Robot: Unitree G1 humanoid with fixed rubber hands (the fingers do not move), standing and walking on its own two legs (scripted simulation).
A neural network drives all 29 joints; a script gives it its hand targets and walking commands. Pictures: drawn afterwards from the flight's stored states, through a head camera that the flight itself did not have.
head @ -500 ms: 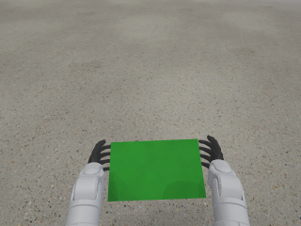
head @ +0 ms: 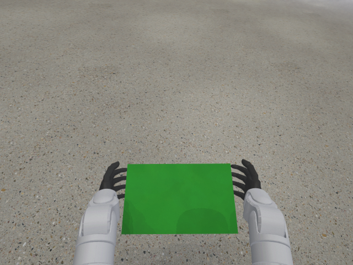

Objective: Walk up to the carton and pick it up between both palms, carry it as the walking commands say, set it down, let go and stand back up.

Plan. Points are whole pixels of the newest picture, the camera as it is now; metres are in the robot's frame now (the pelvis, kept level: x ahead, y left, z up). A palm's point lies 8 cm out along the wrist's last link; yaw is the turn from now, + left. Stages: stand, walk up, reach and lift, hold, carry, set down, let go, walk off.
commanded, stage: carry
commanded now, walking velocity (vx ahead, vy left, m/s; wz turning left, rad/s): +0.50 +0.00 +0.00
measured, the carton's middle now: (178, 201) +0.32 -0.01 -0.07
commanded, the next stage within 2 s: none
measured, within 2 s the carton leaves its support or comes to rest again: neither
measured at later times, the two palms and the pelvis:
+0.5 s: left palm (114, 117) +0.54 +0.20 +0.02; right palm (218, 116) +0.56 -0.12 +0.04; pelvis +0.27 +0.03 -0.01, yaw +3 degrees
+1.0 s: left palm (115, 77) +0.73 +0.24 +0.04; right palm (202, 83) +0.75 -0.09 +0.04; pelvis +0.45 +0.07 +0.00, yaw +2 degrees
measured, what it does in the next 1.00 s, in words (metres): walks ahead: right foot, then left foot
